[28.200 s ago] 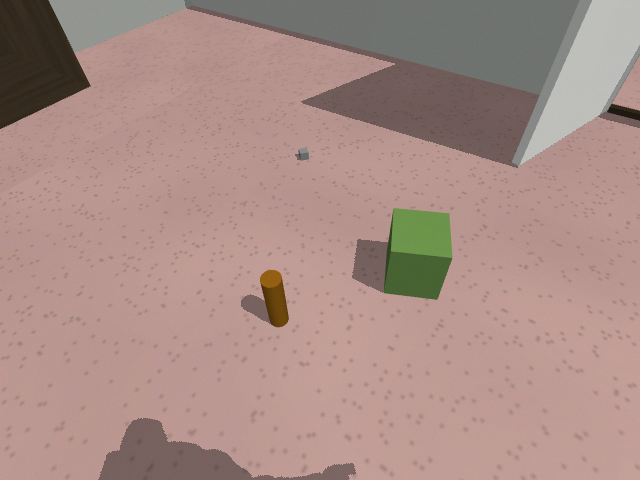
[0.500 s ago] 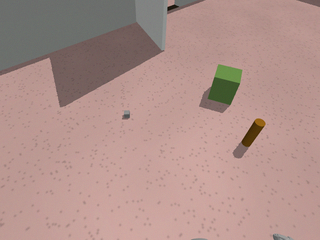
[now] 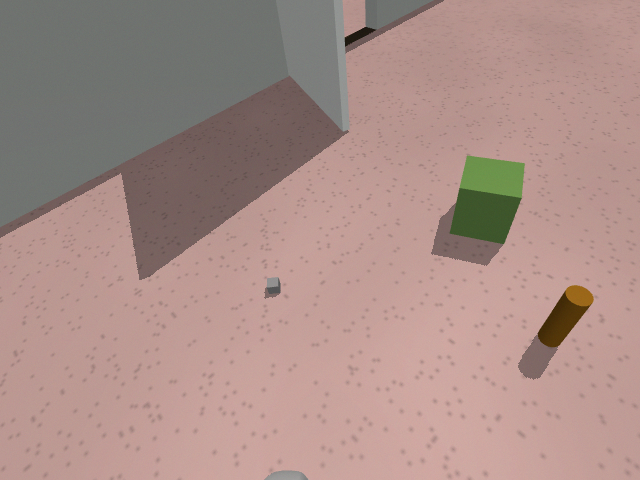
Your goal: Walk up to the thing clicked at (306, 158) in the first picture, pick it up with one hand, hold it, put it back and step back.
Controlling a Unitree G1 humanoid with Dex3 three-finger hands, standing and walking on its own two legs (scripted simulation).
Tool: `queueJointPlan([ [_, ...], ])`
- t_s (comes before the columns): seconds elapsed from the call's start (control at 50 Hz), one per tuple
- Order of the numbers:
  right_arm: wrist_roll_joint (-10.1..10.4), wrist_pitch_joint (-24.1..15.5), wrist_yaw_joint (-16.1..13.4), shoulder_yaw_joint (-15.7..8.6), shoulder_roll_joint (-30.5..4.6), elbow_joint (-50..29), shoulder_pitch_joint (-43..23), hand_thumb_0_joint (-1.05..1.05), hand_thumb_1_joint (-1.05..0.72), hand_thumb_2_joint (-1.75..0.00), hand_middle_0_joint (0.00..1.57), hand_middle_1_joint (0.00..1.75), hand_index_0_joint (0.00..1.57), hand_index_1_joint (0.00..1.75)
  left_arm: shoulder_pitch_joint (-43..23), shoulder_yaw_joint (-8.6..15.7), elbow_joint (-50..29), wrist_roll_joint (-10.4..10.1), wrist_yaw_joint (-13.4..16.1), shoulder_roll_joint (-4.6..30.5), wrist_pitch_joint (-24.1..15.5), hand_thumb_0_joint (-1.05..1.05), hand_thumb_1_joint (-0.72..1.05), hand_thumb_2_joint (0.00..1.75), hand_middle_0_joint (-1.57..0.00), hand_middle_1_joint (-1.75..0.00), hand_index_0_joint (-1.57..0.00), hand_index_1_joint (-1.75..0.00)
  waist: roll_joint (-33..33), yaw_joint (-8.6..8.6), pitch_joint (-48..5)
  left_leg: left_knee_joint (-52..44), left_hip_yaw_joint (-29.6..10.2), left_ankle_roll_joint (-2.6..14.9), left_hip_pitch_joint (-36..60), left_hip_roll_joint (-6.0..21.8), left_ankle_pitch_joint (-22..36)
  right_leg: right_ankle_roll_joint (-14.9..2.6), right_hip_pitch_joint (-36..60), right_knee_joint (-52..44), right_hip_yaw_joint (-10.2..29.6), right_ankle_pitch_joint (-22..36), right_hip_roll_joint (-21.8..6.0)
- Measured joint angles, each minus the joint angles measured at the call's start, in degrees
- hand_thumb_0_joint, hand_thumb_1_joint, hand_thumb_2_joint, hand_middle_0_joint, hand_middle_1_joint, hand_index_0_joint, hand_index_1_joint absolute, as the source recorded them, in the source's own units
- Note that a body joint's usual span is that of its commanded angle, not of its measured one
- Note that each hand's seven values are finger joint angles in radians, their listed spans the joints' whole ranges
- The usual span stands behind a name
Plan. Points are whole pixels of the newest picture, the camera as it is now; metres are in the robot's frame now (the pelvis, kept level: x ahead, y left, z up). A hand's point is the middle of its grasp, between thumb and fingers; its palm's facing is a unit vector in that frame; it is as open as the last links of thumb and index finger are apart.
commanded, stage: walk up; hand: left
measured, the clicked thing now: (273, 285) +0.92 +0.32 -0.75
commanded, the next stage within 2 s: none
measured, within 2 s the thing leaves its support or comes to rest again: neither
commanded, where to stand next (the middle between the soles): +0.54 +0.07 m, yaw +1 degrees
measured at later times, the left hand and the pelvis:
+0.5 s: hand (134, 426) +0.24 +0.35 -0.15, palm faces +0.00 -0.95 -0.32, open 7.4 cm; pelvis +0.19 +0.08 +0.00, yaw +2 degrees
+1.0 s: hand (179, 312) +0.42 +0.32 -0.12, palm faces -0.02 -0.92 -0.40, open 7.4 cm; pelvis +0.35 +0.05 +0.00, yaw -1 degrees
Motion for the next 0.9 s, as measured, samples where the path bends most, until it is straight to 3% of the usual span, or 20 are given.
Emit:
queueJointPlan([
  [0.06,-0.42,0.08,0.62,-0.69,-0.28,-0.62,-0.72,0.0,-0.9,-0.9,0.2,0.3,0.2,0.3,1.67,-0.09,0.29,0.46,-0.02,0.24,0.25,0.0,0.9,0.9,-0.2,-0.3,-0.21,-0.3,0.25,-0.04,-0.39,-5.7,-1.38,-1.39,-3.72,1.32,3.74,-0.18,3.04,-2.83,-0.6,-0.56,0.61],
  [0.14,-1.29,0.43,1.48,-1.29,-0.5,-0.04,-0.64,0.0,-0.9,-0.9,0.2,0.3,0.2,0.3,2.83,0.52,-0.04,1.03,-0.21,1.46,0.39,0.0,0.9,0.9,-0.21,-0.3,-0.21,-0.3,-0.68,0.27,-0.78,-16.51,0.53,-2.52,-4.86,3.19,6.84,0.18,5.88,-3.81,-1.7,-3.0,0.49],
  [0.24,-1.72,0.18,2.02,-1.71,-0.69,1.02,-0.61,0.0,-0.9,-0.9,0.2,0.3,0.2,0.3,3.68,1.11,-0.23,0.97,-0.3,3.53,0.57,0.0,0.9,0.9,-0.21,-0.3,-0.21,-0.3,-2.12,0.85,-1.18,-27.23,3.15,-1.45,-0.7,4.02,10.14,2.52,8.28,-0.47,-2.74,-8.82,-0.19],
  [0.28,-1.88,-0.51,1.74,-1.84,-0.1,1.2,-1.12,0.0,-0.9,-0.9,0.2,0.3,0.2,0.3,3.87,1.24,0.25,0.97,-0.13,4.61,1.08,0.0,0.9,0.9,-0.2,-0.3,-0.21,-0.3,-4.33,0.6,-1.15,-27.86,4.48,-1.06,1.15,2.44,11.71,2.97,8.26,3.65,-2.36,-12.61,-2.22],
  [0.3,-2.1,-1.07,1.52,-1.77,0.38,0.97,-1.67,0.0,-0.9,-0.9,0.2,0.3,0.2,0.3,3.73,1.34,0.69,0.88,0.15,4.94,1.52,0.0,0.9,0.9,-0.2,-0.3,-0.21,-0.3,-6.07,0.63,-0.68,-26.52,5.81,-0.76,1.67,1.33,10.2,1.87,6.85,8.25,-1.25,-13.69,-3.91],
  [0.36,-1.4,-2.61,0.76,-1.47,0.86,-1.07,-2.03,0.0,-0.9,-0.9,0.2,0.3,0.2,0.3,2.92,0.59,1.92,0.51,0.76,4.07,2.93,0.01,0.9,0.9,-0.2,-0.3,-0.21,-0.3,-5.61,-1.02,0.1,-24.54,6.11,0.13,3.41,1.53,6.35,-0.19,-0.96,27.12,3.51,-15.17,-0.84],
  [0.4,-0.77,-2.9,0.14,-0.94,1.75,-1.68,-1.4,0.0,-0.9,-0.9,0.2,0.3,0.2,0.3,2.17,-0.02,2.25,0.18,0.8,4.18,3.1,0.01,0.9,0.9,-0.2,-0.3,-0.21,-0.3,-5.88,-1.79,0.28,-27.12,6.18,0.24,6.33,1.44,6.27,-0.67,-5.52,33.21,5.22,-12.74,0.66],
  [0.46,-0.4,-3.17,-0.44,0.0,2.77,-1.83,0.15,0.0,-0.9,-0.9,0.2,0.3,0.2,0.3,1.07,0.03,1.52,-0.44,0.52,4.53,2.89,0.01,0.9,0.9,-0.2,-0.3,-0.21,-0.3,-7.12,-2.07,0.5,-31.89,6.79,0.48,10.77,0.44,6.89,-0.48,-10.65,32.94,7.01,-8.08,0.23],
  [0.64,-0.63,-2.8,-0.81,-0.04,2.38,-1.9,3.37,0.0,-0.9,-0.9,0.2,0.3,0.21,0.3,-0.62,0.45,1.36,0.42,-1.11,3.55,4.09,0.0,0.9,0.9,-0.2,-0.3,-0.2,-0.3,-6.7,-2.73,0.78,-38.06,9.03,0.66,19.43,-1.46,4.4,1.4,-15.71,17.83,5.75,1.11,-3.01],
  [0.72,-0.75,-2.11,-0.78,-0.37,1.32,-2.01,4.27,0.0,-0.9,-0.9,0.2,0.3,0.21,0.3,-1.89,0.44,1.18,0.67,-1.47,2.57,3.62,0.0,0.9,0.9,-0.2,-0.3,-0.2,-0.3,-5.37,-3.19,1.15,-36.04,9.67,-0.11,20.69,-1.68,0.78,0.69,-12.57,8.15,3.57,3.37,-3.09],
  [0.78,-0.75,-1.29,-0.89,-0.57,0.46,-2.08,4.73,0.0,-0.9,-0.9,0.2,0.3,0.21,0.3,-2.6,0.53,0.96,0.85,-1.27,1.83,2.62,0.0,0.9,0.9,-0.2,-0.3,-0.2,-0.3,-3.55,-3.42,1.1,-30.77,9.68,-1.17,20.31,-0.57,-4.17,0.28,-8.24,3.11,2.3,4.01,-1.39],
  [0.82,-0.69,-0.61,-1.25,-0.72,0.09,-1.62,4.06,0.0,-0.9,-0.9,0.2,0.3,0.2,0.3,-3.47,0.56,0.46,1.14,-0.75,0.76,1.52,0.0,0.9,0.9,-0.2,-0.3,-0.21,-0.3,-0.42,-3.55,2.06,-21.4,7.54,0.11,17.44,1.96,-6.56,0.43,-7.32,4.86,0.51,1.99,0.72],
  [0.9,-0.67,0.17,-1.3,0.56,1.02,-0.5,2.42,0.0,-0.9,-0.9,0.2,0.3,0.2,0.3,-3.28,0.21,-1.34,0.33,-0.01,0.61,0.6,0.0,0.9,0.9,-0.2,-0.3,-0.21,-0.3,-1.84,-1.63,2.07,-2.68,4.56,0.37,7.95,-0.95,-8.39,-0.43,-4.98,4.95,1.41,-0.35,-0.08],
])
